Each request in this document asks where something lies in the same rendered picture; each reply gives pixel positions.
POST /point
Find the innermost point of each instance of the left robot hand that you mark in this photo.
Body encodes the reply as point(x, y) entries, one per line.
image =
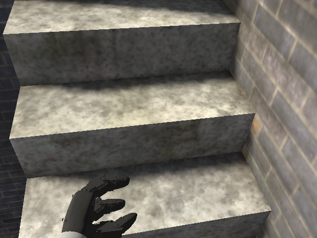
point(87, 206)

